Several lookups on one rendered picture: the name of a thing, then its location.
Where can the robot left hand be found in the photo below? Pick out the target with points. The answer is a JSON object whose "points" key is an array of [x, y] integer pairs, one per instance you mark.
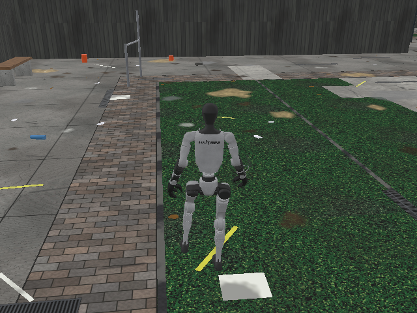
{"points": [[171, 188]]}

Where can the robot foot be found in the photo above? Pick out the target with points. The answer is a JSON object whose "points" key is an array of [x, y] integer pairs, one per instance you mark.
{"points": [[217, 265], [184, 247]]}

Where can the left robot foot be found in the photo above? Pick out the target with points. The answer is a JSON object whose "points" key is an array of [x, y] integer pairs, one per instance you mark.
{"points": [[184, 247]]}

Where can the right robot foot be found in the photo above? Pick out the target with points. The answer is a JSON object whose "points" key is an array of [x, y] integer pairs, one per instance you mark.
{"points": [[217, 265]]}

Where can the robot right upper arm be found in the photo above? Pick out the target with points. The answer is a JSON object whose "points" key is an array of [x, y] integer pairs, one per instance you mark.
{"points": [[233, 148]]}

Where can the right robot forearm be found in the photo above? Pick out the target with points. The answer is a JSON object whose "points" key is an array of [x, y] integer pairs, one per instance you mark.
{"points": [[240, 170]]}

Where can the robot right hand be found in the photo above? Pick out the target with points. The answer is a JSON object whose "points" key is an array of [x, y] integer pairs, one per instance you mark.
{"points": [[243, 183]]}

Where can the left robot forearm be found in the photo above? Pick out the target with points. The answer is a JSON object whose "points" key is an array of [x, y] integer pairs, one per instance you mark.
{"points": [[176, 173]]}

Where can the robot left upper arm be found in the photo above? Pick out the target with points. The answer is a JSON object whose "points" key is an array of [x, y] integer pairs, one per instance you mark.
{"points": [[185, 148]]}

